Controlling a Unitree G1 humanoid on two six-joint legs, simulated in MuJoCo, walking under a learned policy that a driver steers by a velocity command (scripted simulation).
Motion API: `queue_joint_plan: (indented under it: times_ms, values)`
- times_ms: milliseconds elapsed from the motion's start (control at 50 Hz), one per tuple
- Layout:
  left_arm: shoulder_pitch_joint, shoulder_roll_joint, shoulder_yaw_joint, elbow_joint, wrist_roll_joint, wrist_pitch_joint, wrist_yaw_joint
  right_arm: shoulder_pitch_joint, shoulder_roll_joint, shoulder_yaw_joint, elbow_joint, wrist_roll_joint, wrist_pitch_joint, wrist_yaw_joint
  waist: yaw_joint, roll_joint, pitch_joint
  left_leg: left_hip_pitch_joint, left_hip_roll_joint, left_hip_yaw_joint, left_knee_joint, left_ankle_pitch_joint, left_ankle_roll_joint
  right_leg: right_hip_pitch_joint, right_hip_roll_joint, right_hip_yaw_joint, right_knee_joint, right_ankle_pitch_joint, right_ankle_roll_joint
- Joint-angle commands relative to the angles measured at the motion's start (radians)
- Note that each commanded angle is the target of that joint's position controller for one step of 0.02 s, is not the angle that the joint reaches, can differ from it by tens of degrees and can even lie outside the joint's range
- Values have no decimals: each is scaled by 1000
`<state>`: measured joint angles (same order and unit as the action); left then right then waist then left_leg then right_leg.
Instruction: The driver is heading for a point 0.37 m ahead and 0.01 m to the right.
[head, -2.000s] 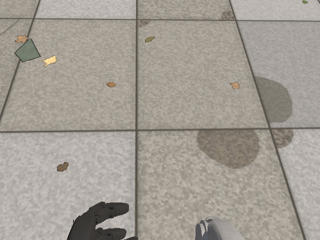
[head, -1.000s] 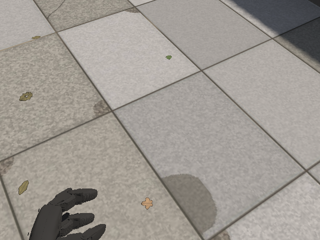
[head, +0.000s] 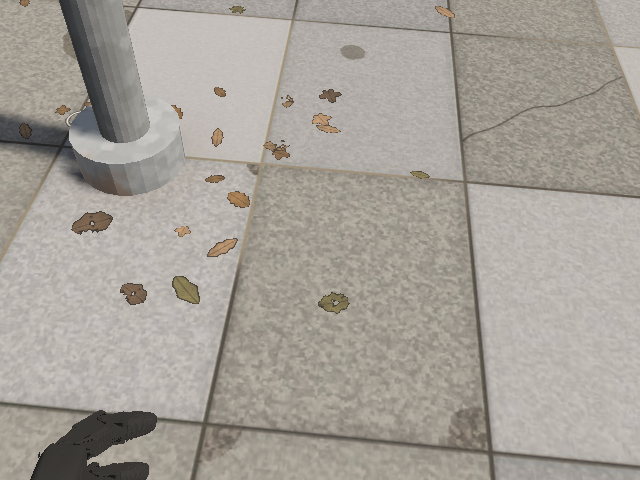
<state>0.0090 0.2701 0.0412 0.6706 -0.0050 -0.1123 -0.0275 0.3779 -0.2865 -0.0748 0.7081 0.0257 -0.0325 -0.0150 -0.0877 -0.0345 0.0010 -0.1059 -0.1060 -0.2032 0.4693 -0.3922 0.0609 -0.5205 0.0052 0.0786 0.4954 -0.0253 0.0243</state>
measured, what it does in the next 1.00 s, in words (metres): walks ahead: right foot, then left foot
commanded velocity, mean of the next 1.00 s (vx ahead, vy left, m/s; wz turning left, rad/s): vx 0.24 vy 0.00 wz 0.22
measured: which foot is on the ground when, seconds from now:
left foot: down 0.00-0.04, up 0.06-0.46, down 0.48-1.00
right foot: up 0.00-0.02, down 0.04-0.50, up 0.52-0.78, down 0.80-1.00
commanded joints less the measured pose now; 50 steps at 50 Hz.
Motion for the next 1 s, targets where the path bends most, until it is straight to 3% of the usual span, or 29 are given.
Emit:
queue_joint_plan:
  times_ms: [20, 40, 60, 80, 100, 120, 140, 160, 200, 260, 340, 380, 420, 460, 480, 500, 520, 540, 560, 580, 620, 660, 740, 800, 820, 840, 880, 940, 1000]
  values:
    - [107, 156, 68, -42, 4, -29, 9, -47, -105, -27, -72, -4, -7, -3, 128, 161, -89, -90, 178, -195, 84, 355, 90, 317, -23, -4, -54, -42, -63]
    - [260, 212, 84, -31, 20, -31, 17, -48, -46, -5, -95, -18, -11, 1, 189, 50, -224, -215, 116, -109, 363, 227, 50, 574, -194, 160, -41, -85, -128]
    - [345, 282, 100, 5, 32, -19, 14, 92, -5, 9, -118, 12, -18, -1, 129, -287, -331, -568, -12, 15, 678, -198, -20, 869, -412, 626, -135, -293, -298]
    - [331, 194, 83, -6, 5, -14, 10, 89, -109, -8, -92, 21, -18, -6, 148, -203, -267, -700, 71, 1, 820, -174, -38, 837, -432, 718, -186, -516, -295]
    - [293, 133, 66, -17, 1, -6, 16, -20, -160, -23, -102, 11, -11, -5, 175, -108, -147, -726, 105, 20, 856, -75, -45, 723, -387, 557, -197, -497, -250]
    - [246, 116, 56, -20, 10, 2, 19, -77, -151, -24, -113, -2, -6, -5, 160, -43, -80, -694, 137, 50, 842, -2, -50, 603, -343, 424, -210, -372, -222]
    - [219, 97, 50, -12, 14, 6, 20, -113, -137, -26, -128, -11, -6, -1, 143, -37, -28, -675, 163, 53, 802, 44, -52, 514, -304, 332, -231, -266, -212]
    - [212, 84, 43, -3, 20, 5, 21, -113, -113, -24, -132, -8, -5, 6, 122, -55, -10, -628, 183, 57, 771, 71, -48, 450, -268, 259, -256, -202, -201]
    - [224, 80, 42, 25, 16, -4, 17, -97, -66, -13, -125, -1, -1, 11, 105, -73, -5, -586, 186, 77, 713, 81, -48, 398, -242, 176, -295, -128, -213]
    - [242, 124, 53, 63, 8, -11, 15, -154, -38, 2, -139, -12, -2, 13, 102, -44, 12, -615, 191, 86, 566, 142, -61, 400, -255, 101, -331, -1, -245]
    - [224, 155, 54, 94, -3, 12, 24, -251, -7, 21, -146, -24, -23, 31, 118, -41, 8, -470, 170, 178, 275, 334, -71, 365, -198, -73, -280, 368, -205]
    - [272, 174, 55, 120, -12, 22, 26, -299, -13, 20, -155, -19, -28, 41, 142, -55, -17, -408, 144, 197, 187, 399, -67, 400, -202, -85, -249, 392, -189]
    - [281, 187, 57, 136, -22, 32, 28, -312, -36, 11, -165, -20, -28, 47, 131, -71, -30, -365, 129, 190, 114, 378, -41, 444, -222, -72, -193, 393, -170]
    - [255, 191, 57, 141, -33, 37, 32, -224, -68, -7, -137, -33, -27, 43, 68, -64, -76, -207, 93, 211, -6, 438, 1, 448, -200, -84, -70, 430, -132]
    - [279, 163, 48, 148, -27, 35, 32, -152, -111, -24, -114, -42, -26, 34, 38, -31, -118, -67, 98, 206, -46, 566, 30, 407, -155, -111, 50, 402, -99]
    - [289, 109, 25, 121, 11, 29, 33, -47, -186, -38, -104, -62, -23, 20, 13, 95, -240, 181, 285, 25, 36, 1024, 90, 245, -91, -155, 288, 80, -43]
    - [449, 26, -13, 139, 25, 32, 20, -78, -179, -17, -116, -75, -15, 17, 89, 298, -379, 396, 531, -258, 58, 1253, 290, 22, -10, -89, 575, -645, 19]
    - [445, 113, 7, 172, 2, 47, 16, -66, -111, -5, -107, -50, -5, 28, 51, 220, -432, 330, 496, -272, 17, 1049, 294, 23, -45, 14, 642, -677, 26]
    - [356, 144, 17, 150, -17, 61, 17, -125, -85, 5, -106, -38, -3, 34, 53, 177, -304, 241, 433, -184, -18, 916, 252, -37, -67, -4, 658, -646, 32]
    - [299, 129, 15, 144, -13, 74, 29, -186, -69, 11, -100, -33, -3, 35, 70, 122, -225, 138, 392, -137, -50, 799, 213, -55, -88, -14, 621, -594, 36]
    - [294, 117, 19, 149, 3, 108, 48, -275, -75, 10, -95, -44, -1, 34, 124, 134, -141, -104, 341, -53, -126, 657, 174, 75, -107, -20, 510, -498, 53]
    - [326, 83, 12, 169, 7, 123, 61, -310, -73, 7, -83, -58, 0, 28, 145, 167, -134, -210, 305, 8, -161, 578, 173, 189, -82, -52, 403, -441, 61]
    - [280, 70, 8, 176, 14, 132, 64, -316, -56, 12, -46, -50, 8, 13, 128, 170, -130, -260, 286, 21, -186, 242, 151, 306, -68, -64, 195, -263, 35]
    - [259, 73, 5, 172, 42, 130, 56, -278, -14, 28, 0, -44, 14, 12, 137, 126, -57, -347, 219, 40, -178, -102, 44, 409, -75, -51, 3, -130, -15]
    - [241, 118, 10, 154, 42, 127, 59, -248, -14, 28, 14, -51, 14, 12, 109, 63, -9, -355, 176, 64, -130, -139, 0, 376, -134, 10, -57, -147, -46]
    - [200, 165, 25, 167, 25, 126, 61, -213, -17, 22, 16, -44, 17, 8, 62, -79, 26, -274, 117, 138, -106, -50, -33, 223, -134, 11, -82, -373, -78]
    - [165, 83, 5, 169, 31, 109, 58, -252, -37, 15, 25, -45, 20, -3, 75, -96, 41, -133, 111, 158, -32, 85, -42, 101, -112, 13, -148, -485, -54]
    - [174, 72, -1, 187, 20, 84, 56, -224, -29, 12, 60, -47, 25, -9, 79, -53, 20, -114, 123, 147, -24, 180, -22, 162, -93, -12, -111, -334, -25]
    - [202, 80, -1, 211, 15, 80, 57, -223, -23, 11, 89, -40, 21, -5, 94, -7, -12, -102, 128, 148, -14, 282, -21, 221, -83, -25, -75, -217, -30]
